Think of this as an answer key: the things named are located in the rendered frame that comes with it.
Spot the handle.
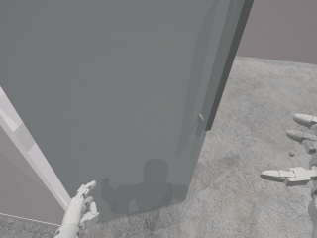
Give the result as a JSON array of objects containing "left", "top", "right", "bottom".
[{"left": 198, "top": 0, "right": 254, "bottom": 131}]

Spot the fridge door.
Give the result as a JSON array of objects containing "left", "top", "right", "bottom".
[{"left": 0, "top": 0, "right": 238, "bottom": 223}]

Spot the robot right forearm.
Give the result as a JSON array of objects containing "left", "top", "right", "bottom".
[{"left": 307, "top": 184, "right": 317, "bottom": 238}]

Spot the robot left forearm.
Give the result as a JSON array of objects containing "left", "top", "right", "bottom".
[{"left": 53, "top": 224, "right": 80, "bottom": 238}]

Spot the robot right hand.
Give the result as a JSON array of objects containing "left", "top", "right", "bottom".
[{"left": 260, "top": 114, "right": 317, "bottom": 187}]

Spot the robot left hand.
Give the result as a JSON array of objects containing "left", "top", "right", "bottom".
[{"left": 61, "top": 180, "right": 100, "bottom": 232}]

